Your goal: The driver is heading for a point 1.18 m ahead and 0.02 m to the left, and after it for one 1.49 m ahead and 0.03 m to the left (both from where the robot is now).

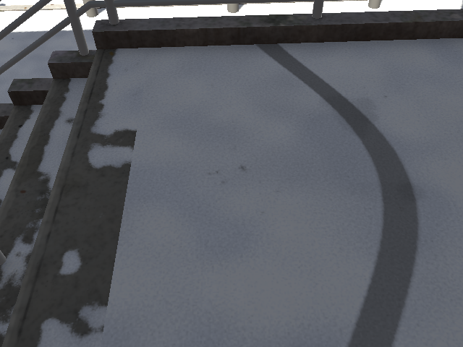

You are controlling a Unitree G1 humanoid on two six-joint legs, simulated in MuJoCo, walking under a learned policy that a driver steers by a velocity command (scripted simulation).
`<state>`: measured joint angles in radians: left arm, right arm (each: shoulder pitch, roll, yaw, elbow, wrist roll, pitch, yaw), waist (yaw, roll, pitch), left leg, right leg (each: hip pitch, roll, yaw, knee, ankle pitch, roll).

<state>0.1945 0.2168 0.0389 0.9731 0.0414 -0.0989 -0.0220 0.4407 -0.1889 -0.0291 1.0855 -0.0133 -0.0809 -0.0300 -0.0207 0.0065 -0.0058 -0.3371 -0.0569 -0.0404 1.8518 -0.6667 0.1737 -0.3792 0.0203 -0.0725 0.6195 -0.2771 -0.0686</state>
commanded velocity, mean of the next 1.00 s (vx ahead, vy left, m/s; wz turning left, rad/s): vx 0.45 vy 0.00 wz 0.00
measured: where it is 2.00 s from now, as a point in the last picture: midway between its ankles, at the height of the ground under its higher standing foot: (233, 253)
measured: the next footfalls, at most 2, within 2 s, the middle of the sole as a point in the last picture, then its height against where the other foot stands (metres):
left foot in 0.28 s outside the picture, level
right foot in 0.68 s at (256, 266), level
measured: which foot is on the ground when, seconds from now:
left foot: up 0.00-0.26, down 0.28-0.70, up 0.72-1.00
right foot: down 0.00-0.28, up 0.30-0.66, down 0.68-1.00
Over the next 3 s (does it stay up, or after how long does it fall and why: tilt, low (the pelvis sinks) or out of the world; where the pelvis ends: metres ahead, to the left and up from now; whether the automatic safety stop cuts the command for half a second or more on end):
stays up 1.30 0.00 0.01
